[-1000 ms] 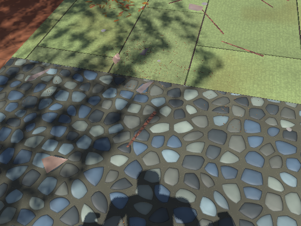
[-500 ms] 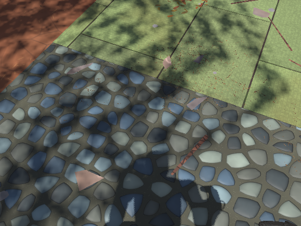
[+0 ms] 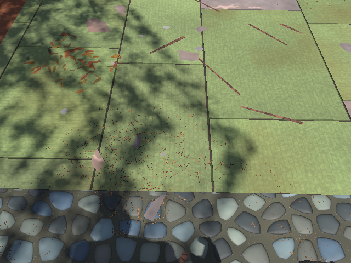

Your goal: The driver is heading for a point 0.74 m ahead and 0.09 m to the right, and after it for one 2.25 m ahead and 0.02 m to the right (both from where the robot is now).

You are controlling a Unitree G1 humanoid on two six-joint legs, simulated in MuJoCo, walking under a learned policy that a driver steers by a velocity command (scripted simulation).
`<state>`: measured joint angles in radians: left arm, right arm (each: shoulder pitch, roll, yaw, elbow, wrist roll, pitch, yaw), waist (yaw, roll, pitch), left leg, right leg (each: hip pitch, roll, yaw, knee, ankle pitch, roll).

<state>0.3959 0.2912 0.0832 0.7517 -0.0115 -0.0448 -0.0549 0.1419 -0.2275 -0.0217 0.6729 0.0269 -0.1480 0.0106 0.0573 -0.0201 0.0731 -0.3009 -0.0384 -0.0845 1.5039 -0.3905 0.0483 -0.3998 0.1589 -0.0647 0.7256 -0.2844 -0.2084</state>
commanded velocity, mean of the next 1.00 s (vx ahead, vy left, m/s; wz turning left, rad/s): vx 1.00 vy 0.00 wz -0.44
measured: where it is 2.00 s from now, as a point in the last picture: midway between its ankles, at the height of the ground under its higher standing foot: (249, 68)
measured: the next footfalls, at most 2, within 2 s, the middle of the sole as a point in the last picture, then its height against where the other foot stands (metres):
left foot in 0.30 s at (142, 258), level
right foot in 0.78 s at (263, 207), level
